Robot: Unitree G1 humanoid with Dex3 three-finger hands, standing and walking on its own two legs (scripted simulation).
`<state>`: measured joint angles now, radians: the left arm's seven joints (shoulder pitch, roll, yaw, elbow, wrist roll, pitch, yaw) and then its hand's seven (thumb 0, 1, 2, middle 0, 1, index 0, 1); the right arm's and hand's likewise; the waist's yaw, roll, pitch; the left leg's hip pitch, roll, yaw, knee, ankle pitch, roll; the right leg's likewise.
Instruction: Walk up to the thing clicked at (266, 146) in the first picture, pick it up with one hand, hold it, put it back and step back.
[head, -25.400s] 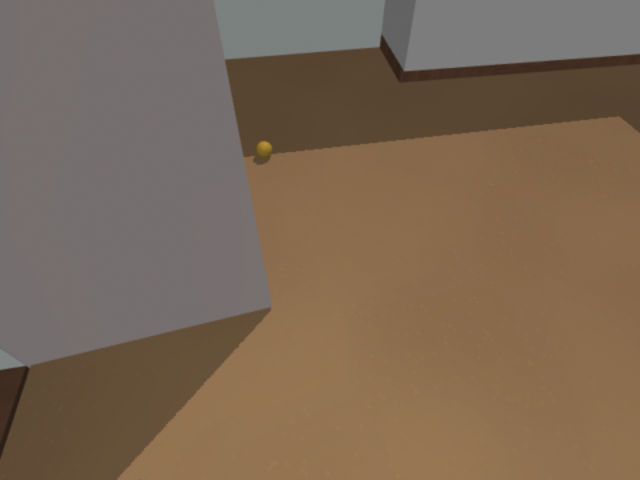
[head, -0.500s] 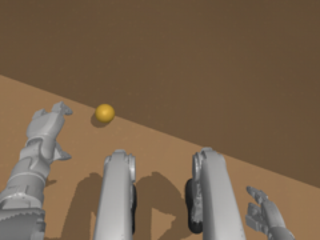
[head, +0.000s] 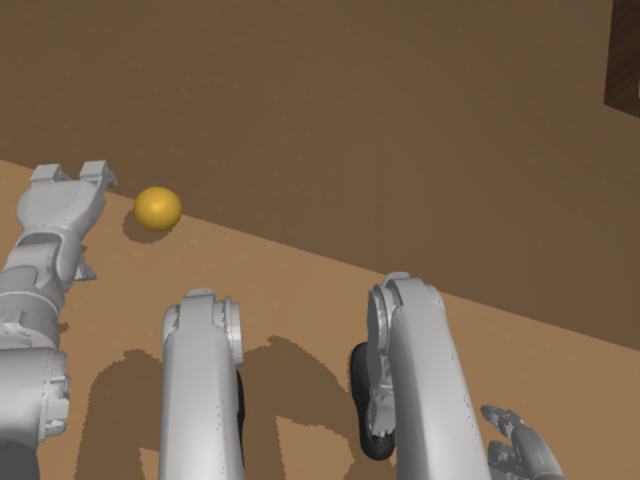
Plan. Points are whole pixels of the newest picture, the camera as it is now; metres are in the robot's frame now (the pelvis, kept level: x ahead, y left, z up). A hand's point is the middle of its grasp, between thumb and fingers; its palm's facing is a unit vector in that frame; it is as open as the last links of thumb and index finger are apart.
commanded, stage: rise first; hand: left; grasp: from above
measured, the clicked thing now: (158, 209) +0.51 +0.26 -0.33
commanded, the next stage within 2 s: approach in 0.98 s
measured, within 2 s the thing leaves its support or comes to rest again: neither
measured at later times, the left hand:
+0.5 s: hand (102, 224) +0.44 +0.30 -0.20, palm faces -0.47 -0.05 -0.88, open 13.9 cm
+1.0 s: hand (108, 221) +0.45 +0.30 -0.22, palm faces -0.47 -0.06 -0.88, open 13.9 cm
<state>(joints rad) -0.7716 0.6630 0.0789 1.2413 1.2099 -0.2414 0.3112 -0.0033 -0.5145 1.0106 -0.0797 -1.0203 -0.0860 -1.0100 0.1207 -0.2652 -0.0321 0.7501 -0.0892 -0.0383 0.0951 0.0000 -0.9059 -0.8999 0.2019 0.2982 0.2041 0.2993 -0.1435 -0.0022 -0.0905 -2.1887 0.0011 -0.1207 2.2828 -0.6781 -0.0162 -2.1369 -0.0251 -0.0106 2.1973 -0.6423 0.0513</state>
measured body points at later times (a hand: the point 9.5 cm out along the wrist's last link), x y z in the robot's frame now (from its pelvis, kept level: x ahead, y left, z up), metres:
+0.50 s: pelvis +0.01 +0.00 -0.03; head +0.24 +0.06 +0.35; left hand +0.46 +0.30 -0.15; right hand +0.08 -0.28 -0.14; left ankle +0.08 +0.13 -0.34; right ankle +0.11 -0.14 -0.34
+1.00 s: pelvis +0.01 +0.00 -0.04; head +0.25 +0.06 +0.33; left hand +0.47 +0.30 -0.16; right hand +0.07 -0.28 -0.15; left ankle +0.08 +0.13 -0.34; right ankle +0.11 -0.14 -0.34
